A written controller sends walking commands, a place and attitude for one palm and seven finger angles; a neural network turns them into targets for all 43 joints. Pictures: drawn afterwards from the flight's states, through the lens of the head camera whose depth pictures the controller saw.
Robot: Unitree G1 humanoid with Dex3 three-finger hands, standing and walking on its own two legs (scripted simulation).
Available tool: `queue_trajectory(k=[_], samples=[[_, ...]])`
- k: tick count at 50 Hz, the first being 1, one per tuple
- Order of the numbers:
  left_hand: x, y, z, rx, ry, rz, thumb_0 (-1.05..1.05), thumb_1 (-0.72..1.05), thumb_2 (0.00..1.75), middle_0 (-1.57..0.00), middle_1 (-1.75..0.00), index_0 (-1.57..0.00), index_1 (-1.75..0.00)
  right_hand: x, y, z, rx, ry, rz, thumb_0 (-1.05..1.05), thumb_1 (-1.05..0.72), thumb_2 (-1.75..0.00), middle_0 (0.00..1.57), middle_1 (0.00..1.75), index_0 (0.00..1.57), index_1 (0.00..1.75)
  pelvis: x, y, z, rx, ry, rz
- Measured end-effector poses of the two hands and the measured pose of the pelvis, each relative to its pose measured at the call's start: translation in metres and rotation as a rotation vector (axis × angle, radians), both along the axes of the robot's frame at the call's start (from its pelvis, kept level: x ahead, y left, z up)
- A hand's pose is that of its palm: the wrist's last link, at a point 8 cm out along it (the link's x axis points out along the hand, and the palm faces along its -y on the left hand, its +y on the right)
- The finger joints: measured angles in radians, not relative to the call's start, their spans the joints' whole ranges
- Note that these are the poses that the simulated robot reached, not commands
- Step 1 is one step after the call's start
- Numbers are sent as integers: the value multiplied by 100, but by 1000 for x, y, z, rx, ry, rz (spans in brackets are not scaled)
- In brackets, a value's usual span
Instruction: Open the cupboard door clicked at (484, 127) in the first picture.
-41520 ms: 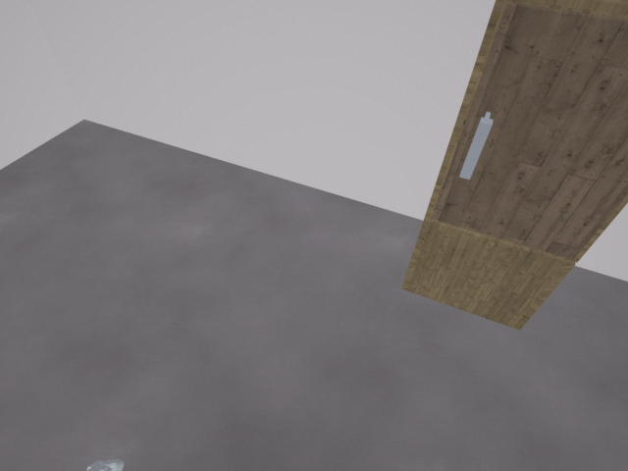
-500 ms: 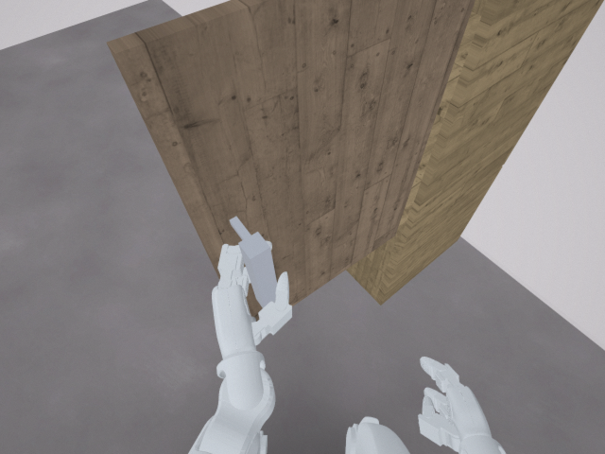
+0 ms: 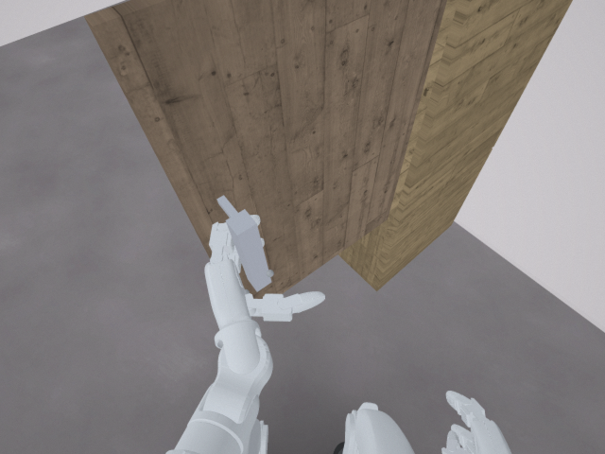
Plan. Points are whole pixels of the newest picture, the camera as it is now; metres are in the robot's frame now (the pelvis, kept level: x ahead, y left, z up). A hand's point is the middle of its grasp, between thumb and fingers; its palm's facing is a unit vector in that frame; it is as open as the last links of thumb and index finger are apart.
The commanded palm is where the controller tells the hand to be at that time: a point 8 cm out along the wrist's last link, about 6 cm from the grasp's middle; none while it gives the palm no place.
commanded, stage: open thumb and fingers to let go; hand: left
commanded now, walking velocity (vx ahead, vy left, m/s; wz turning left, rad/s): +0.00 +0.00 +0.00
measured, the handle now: (243, 244) +0.38 +0.09 +0.04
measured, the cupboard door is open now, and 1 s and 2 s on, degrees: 87 91 90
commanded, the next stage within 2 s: slide the hand sideways off the handle in 0.26 s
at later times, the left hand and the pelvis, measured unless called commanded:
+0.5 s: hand (266, 300) +0.31 +0.05 +0.03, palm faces -0.13 -0.99 -0.10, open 15.6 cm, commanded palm +0.29 +0.09 +0.03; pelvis +0.00 +0.04 -0.01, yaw +0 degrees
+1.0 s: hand (252, 323) +0.28 +0.07 +0.03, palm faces -0.18 -0.98 -0.01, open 16.2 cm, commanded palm +0.26 +0.13 +0.03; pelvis +0.01 +0.04 -0.01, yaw -2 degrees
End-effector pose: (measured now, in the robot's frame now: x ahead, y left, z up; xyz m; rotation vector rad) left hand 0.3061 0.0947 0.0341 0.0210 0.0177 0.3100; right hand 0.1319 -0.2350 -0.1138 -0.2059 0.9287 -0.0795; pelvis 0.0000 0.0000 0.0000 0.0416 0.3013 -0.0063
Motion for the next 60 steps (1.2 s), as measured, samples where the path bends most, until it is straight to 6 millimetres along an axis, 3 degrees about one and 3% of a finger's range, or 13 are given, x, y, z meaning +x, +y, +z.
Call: queue_trajectory(k=[8,19,26,30,43,60], samples=[[0,-1,0,0,-5,-34,-1,-47,31,-27,-90,-27,-90,10,18,5,5,-33,14,1,-91,-90,20,30,20,30,1,13,-1,-13,0,-7],[-3,4,0,7,-1,-82,-1,-50,30,-40,-63,-37,-68,24,47,9,34,-76,55,1,-91,-90,20,30,20,30,1,28,-2,-29,-3,-10],[-15,15,-1,74,-32,-496,-1,-50,30,-29,-45,-21,-48,20,50,8,44,-86,38,1,-91,-90,20,30,20,30,-1,37,-7,-34,-17,3],[-19,13,-1,-11,-8,-554,-1,-50,30,-23,-37,-16,-39,15,49,10,39,-91,11,1,-91,-90,20,30,20,30,-3,43,-6,-35,-28,-3],[-29,16,-2,-4,-27,-509,-1,-50,30,-18,-32,-17,-31,18,48,12,33,-92,5,1,-91,-90,20,30,20,30,0,44,-11,-27,-13,-22],[-55,44,-2,0,12,-474,-1,-50,30,-19,-32,-19,-31,52,41,18,33,-164,30,1,-91,-90,20,30,20,30,11,30,-12,-24,-5,-9]])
